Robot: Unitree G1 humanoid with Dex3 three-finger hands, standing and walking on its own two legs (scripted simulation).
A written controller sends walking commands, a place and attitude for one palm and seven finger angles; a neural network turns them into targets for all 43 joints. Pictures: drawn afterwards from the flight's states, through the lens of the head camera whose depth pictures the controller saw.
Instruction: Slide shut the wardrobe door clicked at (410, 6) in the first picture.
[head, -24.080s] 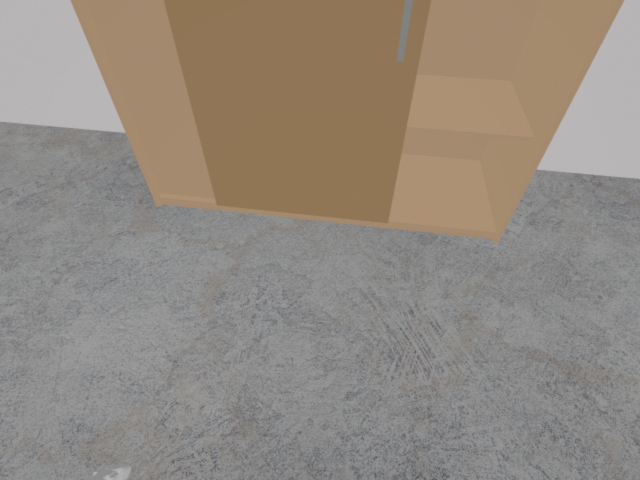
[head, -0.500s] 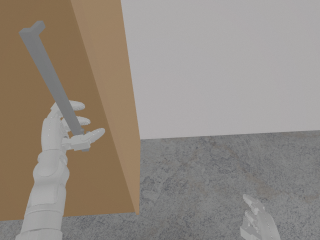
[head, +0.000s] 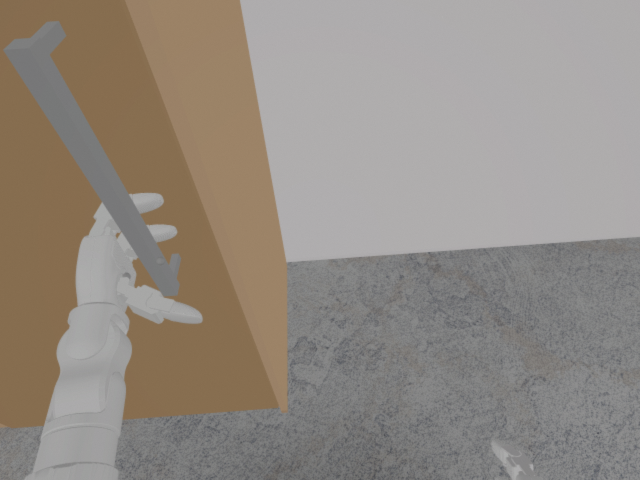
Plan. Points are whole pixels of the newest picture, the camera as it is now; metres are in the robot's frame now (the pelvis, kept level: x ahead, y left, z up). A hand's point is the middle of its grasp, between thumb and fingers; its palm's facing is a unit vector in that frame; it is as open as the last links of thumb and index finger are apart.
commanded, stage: slip the hand off the handle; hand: left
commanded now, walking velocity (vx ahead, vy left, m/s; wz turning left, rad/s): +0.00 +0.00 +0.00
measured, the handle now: (125, 191) +0.38 +0.24 +0.19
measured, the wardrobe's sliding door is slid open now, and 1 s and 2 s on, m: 0.00 0.00 0.00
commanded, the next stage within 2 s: draw the hand back to the body in 1.34 s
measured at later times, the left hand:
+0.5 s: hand (99, 270) +0.32 +0.28 +0.12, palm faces +0.20 -0.97 -0.09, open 14.6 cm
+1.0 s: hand (86, 342) +0.23 +0.25 +0.12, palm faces +0.24 -0.96 -0.12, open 14.7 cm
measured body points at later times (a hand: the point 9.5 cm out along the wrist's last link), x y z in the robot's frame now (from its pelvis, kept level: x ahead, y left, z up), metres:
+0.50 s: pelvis +0.00 +0.06 +0.00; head +0.01 +0.06 +0.45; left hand +0.31 +0.33 +0.12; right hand +0.15 -0.18 -0.09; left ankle +0.01 +0.16 -0.72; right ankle +0.00 -0.08 -0.72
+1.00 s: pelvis -0.01 +0.03 +0.00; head -0.02 +0.01 +0.45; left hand +0.21 +0.30 +0.13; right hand +0.17 -0.20 -0.08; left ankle +0.01 +0.16 -0.72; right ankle +0.00 -0.08 -0.72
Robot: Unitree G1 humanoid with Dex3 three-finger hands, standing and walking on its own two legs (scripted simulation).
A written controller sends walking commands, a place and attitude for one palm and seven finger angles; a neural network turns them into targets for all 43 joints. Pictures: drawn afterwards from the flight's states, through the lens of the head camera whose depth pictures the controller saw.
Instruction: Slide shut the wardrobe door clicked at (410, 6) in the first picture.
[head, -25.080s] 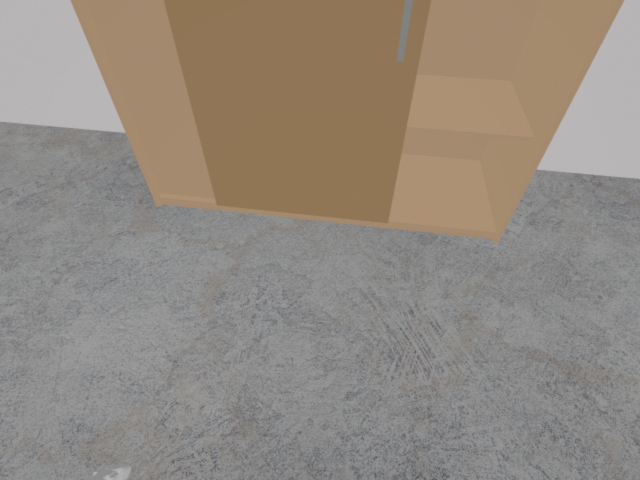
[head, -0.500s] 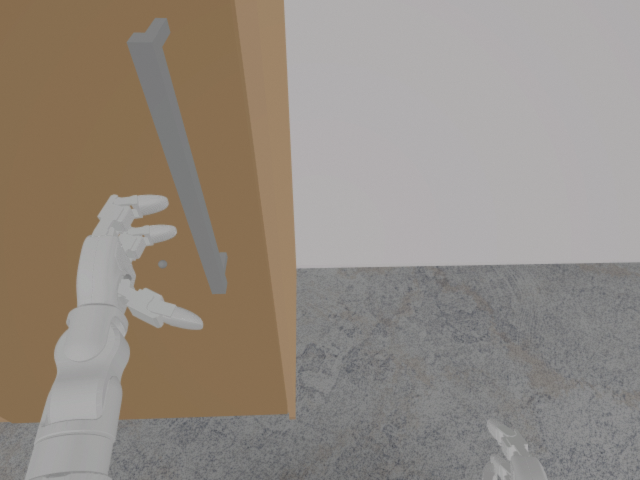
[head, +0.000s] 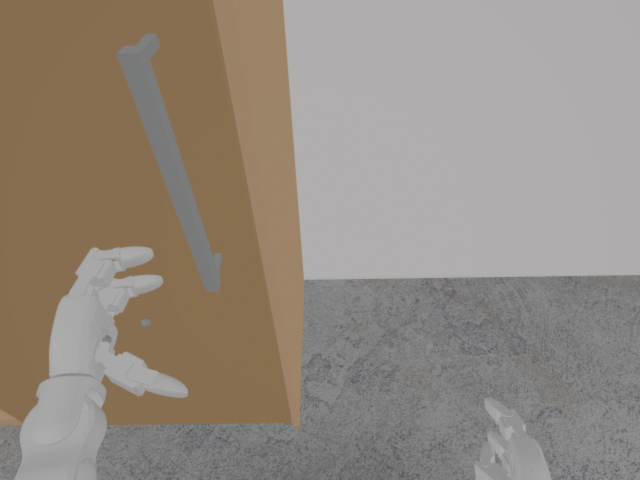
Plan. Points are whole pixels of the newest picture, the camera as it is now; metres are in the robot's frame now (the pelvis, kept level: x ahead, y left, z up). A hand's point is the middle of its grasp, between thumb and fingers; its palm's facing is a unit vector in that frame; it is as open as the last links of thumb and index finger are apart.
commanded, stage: slip the hand off the handle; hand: left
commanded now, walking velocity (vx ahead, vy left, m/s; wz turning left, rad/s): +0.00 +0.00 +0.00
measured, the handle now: (187, 188) +0.40 +0.20 +0.19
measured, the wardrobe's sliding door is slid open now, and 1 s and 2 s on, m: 0.00 0.00 0.00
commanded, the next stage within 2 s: draw the hand back to the body in 0.34 s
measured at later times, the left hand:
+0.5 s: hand (137, 347) +0.22 +0.22 +0.12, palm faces +0.20 -0.97 -0.12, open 14.7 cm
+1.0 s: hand (93, 349) +0.20 +0.24 +0.15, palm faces +0.19 -0.98 -0.11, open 14.5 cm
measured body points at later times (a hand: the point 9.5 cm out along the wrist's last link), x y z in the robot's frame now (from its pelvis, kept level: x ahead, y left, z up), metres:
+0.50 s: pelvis +0.00 -0.01 -0.01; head +0.00 -0.03 +0.44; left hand +0.20 +0.27 +0.12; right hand +0.18 -0.25 -0.09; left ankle +0.02 +0.13 -0.72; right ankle +0.02 -0.10 -0.72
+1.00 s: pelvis +0.01 +0.01 +0.01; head -0.02 -0.01 +0.46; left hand +0.18 +0.29 +0.15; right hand +0.21 -0.21 -0.05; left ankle +0.02 +0.13 -0.72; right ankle +0.02 -0.10 -0.72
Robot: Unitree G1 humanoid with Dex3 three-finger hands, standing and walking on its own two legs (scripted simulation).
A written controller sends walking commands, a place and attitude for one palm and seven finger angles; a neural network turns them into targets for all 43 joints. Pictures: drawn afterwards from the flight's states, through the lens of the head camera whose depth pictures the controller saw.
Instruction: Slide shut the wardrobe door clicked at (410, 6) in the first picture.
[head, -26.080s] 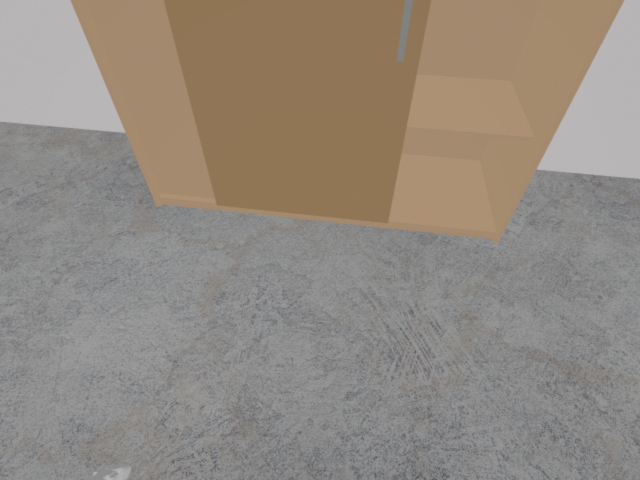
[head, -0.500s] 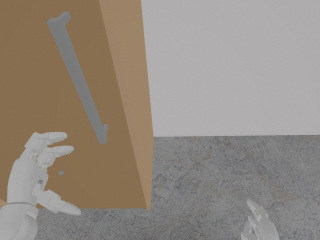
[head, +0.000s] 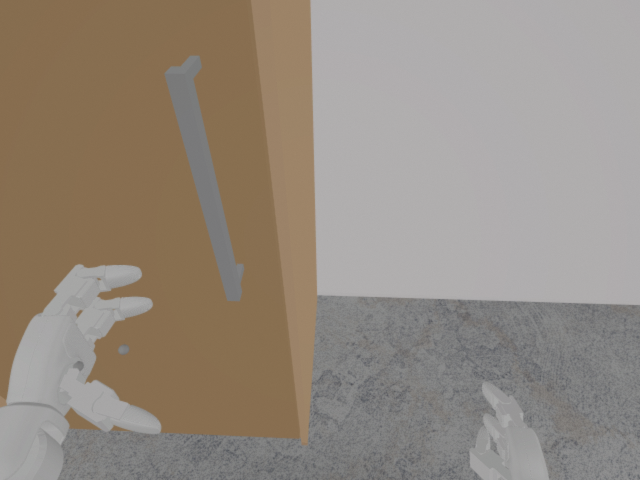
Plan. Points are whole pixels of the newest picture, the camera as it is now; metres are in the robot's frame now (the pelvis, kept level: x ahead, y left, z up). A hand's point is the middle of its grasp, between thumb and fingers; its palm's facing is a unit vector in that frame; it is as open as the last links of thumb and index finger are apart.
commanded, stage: draw the hand back to the body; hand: left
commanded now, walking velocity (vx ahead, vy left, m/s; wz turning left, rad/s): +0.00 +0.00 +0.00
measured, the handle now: (217, 200) +0.39 +0.19 +0.18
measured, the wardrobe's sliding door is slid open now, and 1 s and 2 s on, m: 0.00 0.00 0.00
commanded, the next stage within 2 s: step back with the hand held close in 1.04 s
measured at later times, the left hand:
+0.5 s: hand (99, 317) +0.21 +0.25 +0.17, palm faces +0.43 -0.82 -0.37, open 10.3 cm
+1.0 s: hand (94, 313) +0.21 +0.25 +0.17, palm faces +0.46 -0.81 -0.37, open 7.4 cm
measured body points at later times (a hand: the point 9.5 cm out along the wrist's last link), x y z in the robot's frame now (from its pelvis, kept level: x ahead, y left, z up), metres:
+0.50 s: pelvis +0.01 +0.00 +0.02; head -0.01 -0.02 +0.47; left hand +0.18 +0.29 +0.19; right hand +0.18 -0.24 -0.07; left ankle +0.02 +0.12 -0.72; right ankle +0.01 -0.11 -0.72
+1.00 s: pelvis +0.01 -0.01 +0.02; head -0.01 -0.03 +0.47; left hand +0.18 +0.29 +0.20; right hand +0.20 -0.23 -0.07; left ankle +0.02 +0.12 -0.72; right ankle +0.01 -0.11 -0.72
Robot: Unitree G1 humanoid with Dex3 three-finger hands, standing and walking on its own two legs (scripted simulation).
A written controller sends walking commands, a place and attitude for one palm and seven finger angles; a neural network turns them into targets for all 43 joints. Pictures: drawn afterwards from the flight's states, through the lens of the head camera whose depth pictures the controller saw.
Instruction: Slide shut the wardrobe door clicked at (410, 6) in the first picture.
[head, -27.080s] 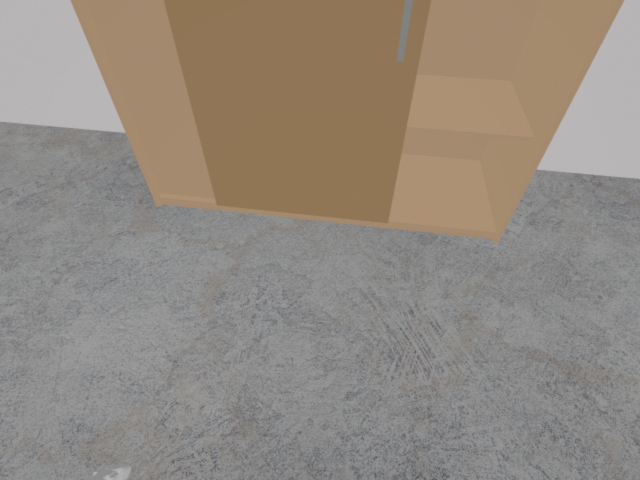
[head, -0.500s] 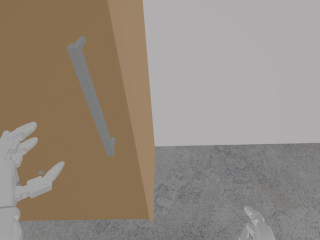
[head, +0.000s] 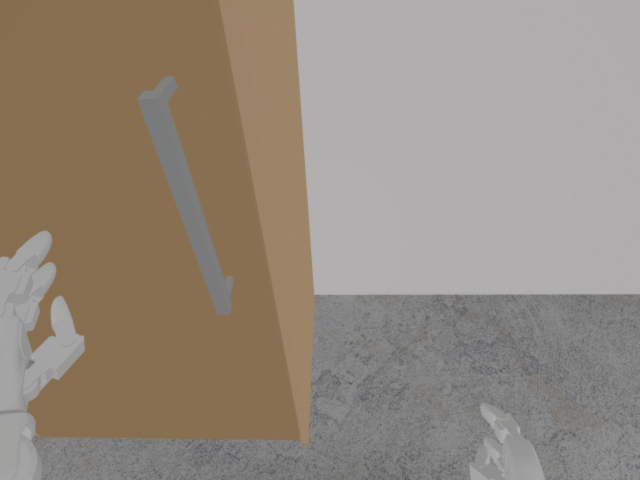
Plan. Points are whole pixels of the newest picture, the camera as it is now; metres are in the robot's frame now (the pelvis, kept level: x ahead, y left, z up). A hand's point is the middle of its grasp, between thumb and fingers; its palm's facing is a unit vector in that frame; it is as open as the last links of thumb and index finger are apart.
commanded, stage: draw the hand back to the body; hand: left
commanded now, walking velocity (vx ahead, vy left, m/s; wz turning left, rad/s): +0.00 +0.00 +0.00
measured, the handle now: (201, 217) +0.37 +0.21 +0.16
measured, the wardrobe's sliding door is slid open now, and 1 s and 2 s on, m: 0.00 0.00 0.00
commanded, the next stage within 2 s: step back with the hand held close in 0.04 s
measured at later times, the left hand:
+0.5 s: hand (56, 359) +0.17 +0.28 +0.15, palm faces +0.39 -0.78 -0.49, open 7.4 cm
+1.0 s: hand out of the picture +0.07 +0.30 +0.16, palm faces +0.54 -0.73 -0.43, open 7.4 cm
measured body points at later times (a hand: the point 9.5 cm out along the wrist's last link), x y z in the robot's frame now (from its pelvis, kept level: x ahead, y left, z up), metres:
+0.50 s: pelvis -0.03 +0.02 +0.00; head -0.02 +0.01 +0.45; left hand +0.14 +0.32 +0.17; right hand +0.15 -0.23 -0.09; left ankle +0.00 +0.13 -0.74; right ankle -0.01 -0.11 -0.74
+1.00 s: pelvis -0.11 +0.03 -0.03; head -0.10 +0.04 +0.42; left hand +0.04 +0.34 +0.18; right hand +0.06 -0.20 -0.10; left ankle -0.01 +0.13 -0.74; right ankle -0.01 -0.10 -0.74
